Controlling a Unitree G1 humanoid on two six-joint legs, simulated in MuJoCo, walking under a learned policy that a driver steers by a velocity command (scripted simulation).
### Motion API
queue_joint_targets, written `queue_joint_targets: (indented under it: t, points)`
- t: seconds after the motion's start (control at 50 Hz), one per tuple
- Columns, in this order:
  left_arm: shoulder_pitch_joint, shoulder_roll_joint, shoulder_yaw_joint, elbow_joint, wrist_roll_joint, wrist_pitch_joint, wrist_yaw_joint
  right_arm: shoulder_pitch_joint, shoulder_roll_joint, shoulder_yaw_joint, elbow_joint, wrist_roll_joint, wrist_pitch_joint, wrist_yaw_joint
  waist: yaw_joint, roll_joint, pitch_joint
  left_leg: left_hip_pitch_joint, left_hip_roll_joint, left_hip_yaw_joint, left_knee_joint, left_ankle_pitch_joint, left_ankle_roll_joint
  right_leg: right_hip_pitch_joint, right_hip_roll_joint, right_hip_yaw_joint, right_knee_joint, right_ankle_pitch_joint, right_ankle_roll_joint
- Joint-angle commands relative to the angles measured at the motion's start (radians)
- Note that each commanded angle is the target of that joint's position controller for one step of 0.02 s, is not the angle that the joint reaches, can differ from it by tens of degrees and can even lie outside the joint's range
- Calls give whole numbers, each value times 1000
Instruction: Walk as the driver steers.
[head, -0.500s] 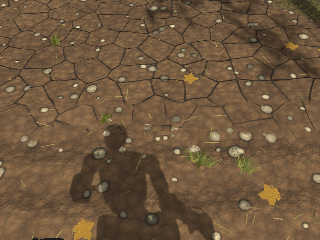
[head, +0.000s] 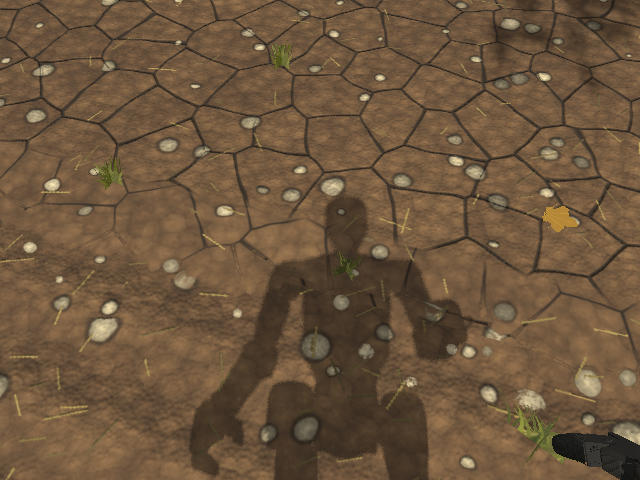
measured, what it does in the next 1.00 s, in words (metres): walks ahead, turning right: right foot, then left foot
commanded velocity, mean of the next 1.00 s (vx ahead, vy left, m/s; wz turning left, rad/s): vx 0.17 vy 0.00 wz -0.44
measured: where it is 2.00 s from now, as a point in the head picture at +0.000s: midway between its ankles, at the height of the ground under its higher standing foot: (355, 461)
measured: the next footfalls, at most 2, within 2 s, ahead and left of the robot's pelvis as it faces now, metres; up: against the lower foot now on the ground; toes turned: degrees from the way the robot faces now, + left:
right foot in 0.42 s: +0.36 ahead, -0.14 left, +0.00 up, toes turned -13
left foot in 0.88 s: +0.42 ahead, +0.08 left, +0.00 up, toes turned -33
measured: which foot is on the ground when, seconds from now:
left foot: down 0.00-0.44, up 0.46-0.86, down 0.88-1.00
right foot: up 0.00-0.40, down 0.42-0.88, up 0.90-1.00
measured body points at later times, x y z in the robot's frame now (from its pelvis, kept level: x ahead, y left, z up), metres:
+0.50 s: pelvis +0.23 -0.03 +0.00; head +0.28 -0.06 +0.45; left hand +0.46 +0.18 -0.09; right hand +0.29 -0.34 -0.11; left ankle +0.12 +0.10 -0.64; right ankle +0.32 -0.13 -0.72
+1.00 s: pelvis +0.31 +0.01 +0.02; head +0.35 +0.02 +0.47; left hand +0.60 +0.17 -0.08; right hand +0.27 -0.30 -0.07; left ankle +0.38 +0.10 -0.72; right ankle +0.25 -0.11 -0.65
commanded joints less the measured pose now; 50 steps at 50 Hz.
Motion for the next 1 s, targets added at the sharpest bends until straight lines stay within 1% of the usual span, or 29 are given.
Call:
queue_joint_targets:
  t: [0.02, 0.06, 0.1, 0.18, 0.22, 0.26, 0.34, 0.38, 0.4, 0.42, 0.44, 0.46, 0.48, 0.5, 0.52, 0.54, 0.56, 0.62, 0.7, 0.74, 0.8, 0.86, 0.88, 0.9, 0.92, 0.94, 0.96, 0.98, 1.0]
  points:
    - [-110, 140, 31, -131, 3, -34, 6, 198, -133, -49, 23, -6, -23, -8, -111, 45, -158, 486, 318, -399, -339, 105, 166, -473, -77, 81, 125, 128, -9]
    - [-28, 115, 33, -97, 5, 0, 7, 147, -91, -43, 28, -16, -45, -2, -48, 76, -138, 355, 277, -283, -417, 144, 152, -355, -109, 94, 89, 214, 5]
    - [-10, 80, 30, -85, 6, 25, 10, 136, -88, -47, 56, -12, -67, -2, -28, 54, -102, 300, 272, -200, -471, 189, 153, -351, -114, 96, 54, 246, 22]
    - [-98, 64, 31, -121, 24, 29, 13, 121, -107, -53, 96, -26, -70, -22, -26, 54, -27, 286, 232, -13, -474, 499, 113, -414, -84, 93, -131, 415, 53]
    - [-153, 44, 22, -140, 30, 20, -2, 102, -124, -55, 98, -22, -58, -37, -43, 56, -27, 284, 197, 74, -457, 554, 84, -363, -67, 32, -294, 535, 53]
    - [-233, 20, 12, -175, 35, 18, -20, 136, -146, -59, 114, -14, -43, -51, -82, 43, -30, 334, 214, 96, -430, 590, 78, -356, -52, -10, -402, 601, 50]
    - [-268, 55, 26, -231, 36, 26, -53, 156, -181, -72, 132, 8, 1, -65, -86, 60, -57, 481, 280, 93, -314, 655, 75, -381, -27, -41, -490, 481, 8]
    - [-212, 90, 45, -239, 41, 30, -62, 128, -196, -80, 119, 22, 22, -77, -46, 82, -98, 505, 288, 94, -176, 797, 55, -310, 19, -76, -508, 372, -29]
    - [-134, 120, 62, -228, 40, 29, -60, 115, -190, -79, 112, 26, 31, -81, -3, 71, -141, 491, 264, 107, -39, 814, 32, -215, 54, -90, -555, 377, -57]
    - [-29, 164, 84, -208, 44, 25, -45, 119, -170, -70, 106, 27, 32, -81, 53, 13, -201, 427, 200, 132, 168, 701, -18, -47, 76, -69, -671, 568, -96]
    - [-8, 267, 104, -222, 47, 28, -19, 192, -92, -42, 81, -23, 21, -73, 8, -211, -291, 152, 96, 126, 481, 48, -87, 231, -135, 209, -596, 1108, -196]
    - [-54, 303, 101, -266, 69, 25, -16, 268, -74, -24, 63, -33, 12, -54, -52, -293, -463, -127, -94, -45, 784, -547, -140, 446, -362, 678, -657, 1152, -444]
    - [-84, 224, 85, -291, 57, 30, -23, 210, -165, -44, 86, -9, 9, -39, 15, -100, -495, -157, -21, -195, 820, -475, -125, 408, -320, 596, -709, 975, -408]
    - [-140, 186, 73, -296, 44, 33, -22, 133, -168, -44, 59, 11, 15, -38, 0, -61, -373, -193, 9, -179, 778, -393, -113, 299, -274, 486, -729, 828, -355]
    - [-179, 151, 65, -294, 26, 40, -17, 111, -151, -43, 66, 1, 25, -50, -29, 21, -263, -200, 46, -166, 691, -336, -118, 170, -219, 406, -755, 713, -297]
    - [-212, 133, 59, -298, 20, 48, -9, 103, -157, -47, 64, -8, 38, -62, -51, 5, -210, -162, 68, -166, 607, -294, -124, 59, -186, 366, -777, 639, -269]
    - [-228, 137, 59, -304, 32, 55, -5, 112, -149, -47, 66, -8, 49, -63, -73, -37, -188, -92, 61, -152, 560, -263, -130, -31, -147, 340, -799, 605, -253]
    - [-229, 163, 73, -306, 48, 64, 12, 135, -110, -36, 80, -12, 53, -73, -77, -88, -207, -33, 32, -134, 408, -230, -164, -78, -111, 304, -796, 669, -250]
    - [-232, 178, 81, -311, 38, 85, 36, 92, -104, -33, 76, -6, 57, -76, -54, -115, -232, -1, 22, -154, 265, -146, -180, -89, -88, 339, -789, 447, -218]
    - [-239, 176, 81, -316, 40, 95, 39, 72, -106, -34, 69, -3, 53, -72, -44, -142, -216, 24, 13, -157, 198, -132, -175, -107, -78, 372, -793, 330, -203]
    - [-232, 170, 81, -319, 39, 106, 35, 66, -113, -40, 63, 3, 35, -60, -31, -176, -207, 63, -2, -158, 79, -152, -153, -75, -83, 441, -766, 322, -190]
    - [-245, 150, 76, -324, 21, 117, 38, 145, -128, -55, 85, 2, 18, -48, -77, -167, -199, 231, 18, -142, -215, -10, -103, -106, -32, 450, -683, 334, -130]
    - [-207, 105, 63, -325, 25, 118, 37, 166, -200, -73, 80, -17, 21, -52, -58, -23, -207, 331, 206, -299, -294, 1, -35, -208, 45, 360, -526, 132, -71]
    - [-215, 97, 64, -362, 21, 108, 35, 141, -278, -91, 89, -50, 33, -52, -19, 307, -136, 311, 387, -562, -355, 153, 129, -411, 211, 136, -331, -99, -10]
    - [-193, 178, 87, -337, 45, 94, 35, 97, -215, -77, 52, -60, 27, -52, -36, 237, -141, 269, 437, -603, -351, 205, 197, -409, 148, 171, -90, -123, 31]
    - [-175, 201, 100, -306, 35, 96, 33, 55, -169, -63, 38, -48, 26, -57, -20, 154, -137, 254, 382, -500, -324, 222, 167, -395, 143, 174, 2, -63, 41]
    - [-156, 170, 94, -277, 36, 106, 39, 30, -145, -55, 36, -28, 26, -57, -12, 110, -125, 255, 309, -412, -300, 222, 124, -381, 141, 168, 39, -18, 61]
    - [-152, 137, 84, -268, 45, 113, 44, 29, -124, -47, 42, -10, 26, -57, -20, 109, -119, 274, 283, -379, -287, 244, 112, -389, 142, 177, 71, 21, 77]
    - [-151, 92, 69, -262, 46, 117, 43, 33, -99, -33, 50, -7, 27, -57, -18, 107, -121, 264, 254, -337, -283, 286, 111, -352, 139, 178, 59, 39, 90]
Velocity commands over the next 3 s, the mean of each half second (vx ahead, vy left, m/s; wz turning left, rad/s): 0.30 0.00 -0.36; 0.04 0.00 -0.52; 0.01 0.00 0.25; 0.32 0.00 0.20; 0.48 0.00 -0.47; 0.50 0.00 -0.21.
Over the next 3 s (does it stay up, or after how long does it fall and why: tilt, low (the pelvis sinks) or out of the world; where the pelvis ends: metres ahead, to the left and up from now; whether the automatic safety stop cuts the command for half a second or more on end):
stays up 0.96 -0.24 0.02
